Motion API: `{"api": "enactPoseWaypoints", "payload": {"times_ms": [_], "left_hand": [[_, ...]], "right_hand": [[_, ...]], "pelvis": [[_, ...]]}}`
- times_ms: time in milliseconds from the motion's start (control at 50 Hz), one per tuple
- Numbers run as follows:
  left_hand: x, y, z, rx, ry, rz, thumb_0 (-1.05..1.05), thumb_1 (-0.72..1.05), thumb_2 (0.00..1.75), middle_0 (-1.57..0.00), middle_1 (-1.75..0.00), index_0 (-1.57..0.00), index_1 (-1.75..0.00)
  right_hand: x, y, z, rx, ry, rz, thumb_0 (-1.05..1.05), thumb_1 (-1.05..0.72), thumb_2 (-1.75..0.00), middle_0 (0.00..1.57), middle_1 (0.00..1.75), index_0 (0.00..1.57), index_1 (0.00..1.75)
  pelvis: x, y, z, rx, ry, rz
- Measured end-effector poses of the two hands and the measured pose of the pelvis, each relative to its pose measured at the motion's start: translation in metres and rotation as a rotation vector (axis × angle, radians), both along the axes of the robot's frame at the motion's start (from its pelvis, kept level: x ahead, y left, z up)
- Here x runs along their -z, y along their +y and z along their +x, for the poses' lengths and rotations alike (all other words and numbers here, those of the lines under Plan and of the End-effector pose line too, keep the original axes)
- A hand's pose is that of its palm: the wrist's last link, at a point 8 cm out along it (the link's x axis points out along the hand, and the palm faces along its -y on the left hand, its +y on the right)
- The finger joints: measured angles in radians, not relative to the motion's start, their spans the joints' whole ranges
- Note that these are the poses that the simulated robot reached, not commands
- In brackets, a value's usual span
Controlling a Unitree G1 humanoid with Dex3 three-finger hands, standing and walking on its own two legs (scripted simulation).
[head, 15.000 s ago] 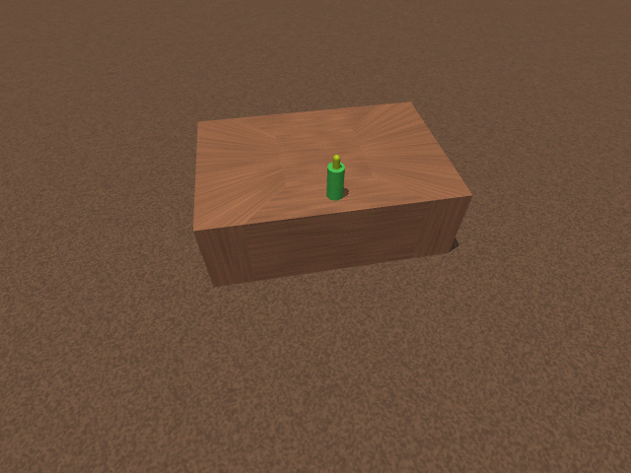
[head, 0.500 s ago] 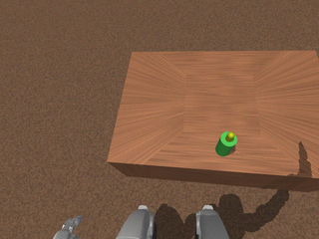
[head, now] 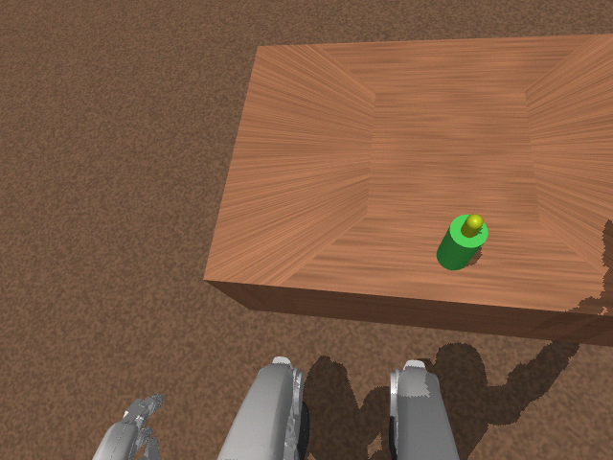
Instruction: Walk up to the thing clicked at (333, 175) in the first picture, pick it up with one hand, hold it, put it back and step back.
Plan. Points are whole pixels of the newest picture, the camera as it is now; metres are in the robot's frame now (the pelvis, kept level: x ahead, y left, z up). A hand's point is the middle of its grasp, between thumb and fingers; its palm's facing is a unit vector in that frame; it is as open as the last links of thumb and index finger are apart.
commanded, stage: approach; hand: right
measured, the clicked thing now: (462, 239) +0.45 -0.20 -0.19
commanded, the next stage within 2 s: close in in 0.22 s
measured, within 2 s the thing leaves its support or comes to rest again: neither
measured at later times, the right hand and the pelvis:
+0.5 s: hand (507, 265) +0.41 -0.27 -0.21, palm faces +0.08 +1.00 -0.02, open 17.4 cm; pelvis -0.06 +0.01 -0.21, yaw +4 degrees
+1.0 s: hand (469, 256) +0.43 -0.22 -0.21, palm faces +0.11 +0.99 -0.01, open 17.0 cm; pelvis -0.05 +0.02 -0.21, yaw +2 degrees
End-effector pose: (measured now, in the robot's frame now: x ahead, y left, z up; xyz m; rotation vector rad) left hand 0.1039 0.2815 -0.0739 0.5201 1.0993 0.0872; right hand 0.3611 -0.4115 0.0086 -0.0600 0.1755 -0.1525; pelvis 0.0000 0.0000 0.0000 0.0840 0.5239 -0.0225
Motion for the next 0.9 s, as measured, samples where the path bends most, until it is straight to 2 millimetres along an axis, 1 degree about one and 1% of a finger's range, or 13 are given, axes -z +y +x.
{"api": "enactPoseWaypoints", "payload": {"times_ms": [100,180,240,300,340,400,440,480,540,580,660,780,900], "left_hand": [[0.063,-0.001,0.005,0.015,-0.027,0.007,0.01,0.90,0.91,-0.19,-0.30,-0.19,-0.30],[0.118,-0.006,0.000,0.029,-0.009,-0.003,0.01,0.90,0.91,-0.19,-0.30,-0.19,-0.30],[0.155,-0.009,-0.010,0.037,0.023,-0.017,0.01,0.91,0.91,-0.19,-0.30,-0.19,-0.29],[0.186,-0.011,-0.025,0.029,0.058,-0.032,0.01,0.91,0.91,-0.19,-0.30,-0.20,-0.29],[0.203,-0.012,-0.036,0.014,0.079,-0.042,0.01,0.91,0.90,-0.19,-0.30,-0.20,-0.29],[0.222,-0.011,-0.053,-0.015,0.105,-0.057,0.01,0.91,0.90,-0.19,-0.30,-0.20,-0.29],[0.232,-0.010,-0.064,-0.035,0.122,-0.065,0.01,0.91,0.90,-0.19,-0.30,-0.20,-0.29],[0.239,-0.009,-0.072,-0.053,0.137,-0.070,0.01,0.91,0.90,-0.19,-0.30,-0.20,-0.29],[0.244,-0.007,-0.080,-0.077,0.149,-0.074,0.01,0.91,0.89,-0.19,-0.30,-0.21,-0.29],[0.244,-0.006,-0.081,-0.089,0.151,-0.073,0.01,0.91,0.89,-0.19,-0.30,-0.21,-0.29],[0.239,-0.001,-0.078,-0.106,0.136,-0.066,0.01,0.91,0.89,-0.19,-0.30,-0.21,-0.29],[0.232,0.004,-0.063,-0.106,0.115,-0.065,0.01,0.91,0.89,-0.19,-0.30,-0.21,-0.29],[0.236,0.006,-0.049,-0.096,0.118,-0.085,0.01,0.90,0.90,-0.20,-0.31,-0.21,-0.29]], "right_hand": [[0.063,0.019,0.013,-0.029,-0.153,0.026,-0.01,0.60,-0.06,0.04,0.05,0.05,0.06],[0.114,0.030,0.019,-0.029,-0.210,0.060,-0.01,0.58,-0.04,0.05,0.04,0.05,0.05],[0.146,0.038,0.024,-0.040,-0.217,0.064,-0.01,0.56,-0.03,0.06,0.04,0.06,0.04],[0.172,0.047,0.029,-0.057,-0.196,0.063,-0.01,0.55,-0.03,0.06,0.04,0.06,0.04],[0.187,0.053,0.030,-0.065,-0.172,0.059,-0.01,0.54,-0.03,0.06,0.04,0.06,0.04],[0.204,0.063,0.030,-0.071,-0.135,0.054,-0.01,0.52,-0.03,0.06,0.03,0.06,0.04],[0.214,0.072,0.028,-0.073,-0.119,0.053,-0.01,0.52,-0.02,0.06,0.03,0.06,0.04],[0.218,0.080,0.028,-0.075,-0.122,0.044,-0.01,0.51,-0.02,0.06,0.03,0.06,0.04],[0.221,0.095,0.028,-0.073,-0.141,0.049,-0.01,0.50,-0.02,0.07,0.03,0.06,0.03],[0.222,0.104,0.028,-0.069,-0.148,0.057,-0.01,0.49,-0.02,0.07,0.03,0.06,0.03],[0.216,0.117,0.033,-0.058,-0.155,0.054,-0.01,0.48,-0.01,0.07,0.03,0.06,0.03],[0.209,0.129,0.044,-0.042,-0.163,0.045,-0.01,0.45,-0.01,0.08,0.02,0.06,0.03],[0.215,0.137,0.046,-0.038,-0.150,0.037,-0.01,0.43,-0.02,0.07,0.03,0.06,0.03]], "pelvis": [[0.062,0.002,-0.013,-0.014,0.051,0.015],[0.109,0.005,-0.027,-0.023,0.066,0.022],[0.139,0.007,-0.037,-0.029,0.072,0.026],[0.164,0.008,-0.046,-0.036,0.072,0.028],[0.178,0.008,-0.051,-0.040,0.071,0.028],[0.195,0.008,-0.056,-0.045,0.067,0.027],[0.204,0.008,-0.059,-0.046,0.066,0.025],[0.210,0.007,-0.061,-0.047,0.064,0.023],[0.214,0.007,-0.062,-0.046,0.060,0.019],[0.215,0.008,-0.062,-0.046,0.062,0.017],[0.211,0.008,-0.059,-0.045,0.068,0.012],[0.204,0.010,-0.054,-0.040,0.088,0.003],[0.202,0.013,-0.050,-0.039,0.097,-0.010]]}}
